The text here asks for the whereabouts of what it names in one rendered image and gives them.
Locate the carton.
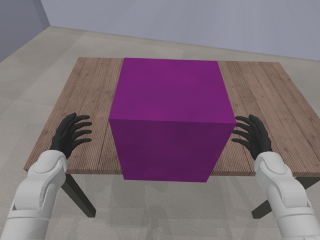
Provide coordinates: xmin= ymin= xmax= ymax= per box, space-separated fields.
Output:
xmin=108 ymin=57 xmax=237 ymax=183

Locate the right robot hand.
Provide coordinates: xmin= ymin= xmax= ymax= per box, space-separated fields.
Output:
xmin=231 ymin=114 xmax=273 ymax=160

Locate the left robot hand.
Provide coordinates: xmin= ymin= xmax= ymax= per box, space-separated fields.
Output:
xmin=49 ymin=112 xmax=92 ymax=159

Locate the robot left forearm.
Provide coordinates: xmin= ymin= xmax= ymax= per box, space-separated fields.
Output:
xmin=0 ymin=150 xmax=68 ymax=240

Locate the table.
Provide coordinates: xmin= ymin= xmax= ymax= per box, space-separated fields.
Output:
xmin=23 ymin=57 xmax=320 ymax=219

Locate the robot right forearm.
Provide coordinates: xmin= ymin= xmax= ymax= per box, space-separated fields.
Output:
xmin=253 ymin=151 xmax=320 ymax=240

